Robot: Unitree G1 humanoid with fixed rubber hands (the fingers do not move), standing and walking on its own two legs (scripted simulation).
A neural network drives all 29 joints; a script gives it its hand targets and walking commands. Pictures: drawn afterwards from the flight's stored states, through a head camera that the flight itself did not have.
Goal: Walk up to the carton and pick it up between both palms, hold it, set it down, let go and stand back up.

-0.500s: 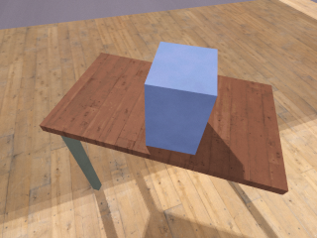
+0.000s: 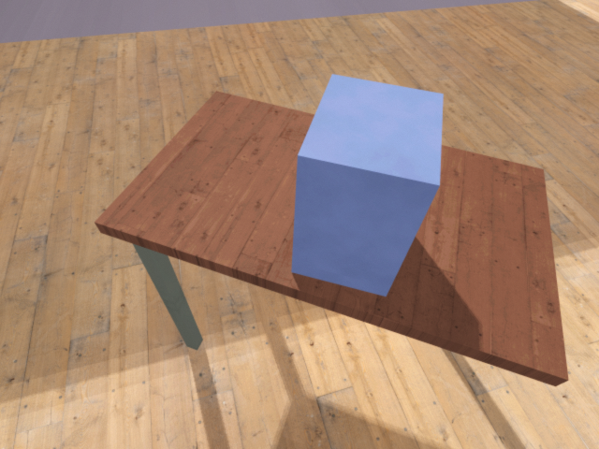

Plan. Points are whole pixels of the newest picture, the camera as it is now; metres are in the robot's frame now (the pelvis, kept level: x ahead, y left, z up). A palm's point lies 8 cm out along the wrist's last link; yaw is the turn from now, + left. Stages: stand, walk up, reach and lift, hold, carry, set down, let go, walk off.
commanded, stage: walk up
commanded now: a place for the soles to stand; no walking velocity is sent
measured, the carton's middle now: (360, 191) +0.49 -0.08 +0.05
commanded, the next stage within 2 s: none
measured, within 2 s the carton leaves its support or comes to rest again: neither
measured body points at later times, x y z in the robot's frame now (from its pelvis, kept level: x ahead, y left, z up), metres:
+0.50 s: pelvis +0.04 -0.02 +0.00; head +0.08 -0.02 +0.45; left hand +0.11 +0.24 -0.14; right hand +0.06 -0.28 -0.14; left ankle -0.01 +0.09 -0.73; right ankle +0.11 -0.14 -0.73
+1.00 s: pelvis -0.01 +0.02 +0.00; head +0.01 +0.03 +0.45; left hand +0.09 +0.29 -0.13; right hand +0.04 -0.25 -0.13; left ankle -0.01 +0.11 -0.73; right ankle +0.06 -0.14 -0.69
